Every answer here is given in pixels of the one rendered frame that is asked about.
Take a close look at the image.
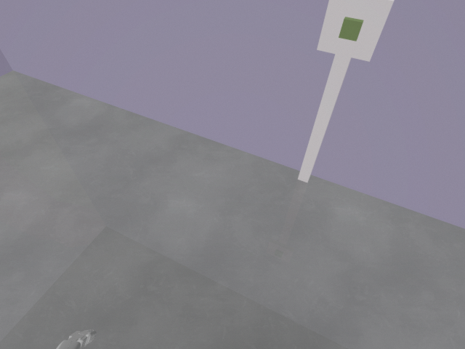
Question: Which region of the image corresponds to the left robot hand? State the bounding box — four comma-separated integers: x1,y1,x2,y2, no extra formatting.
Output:
56,330,96,349

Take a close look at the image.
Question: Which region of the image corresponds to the button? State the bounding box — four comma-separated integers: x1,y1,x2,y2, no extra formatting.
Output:
339,17,363,41

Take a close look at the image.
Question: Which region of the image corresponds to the panel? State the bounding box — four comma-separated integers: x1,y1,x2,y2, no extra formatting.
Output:
298,0,394,182

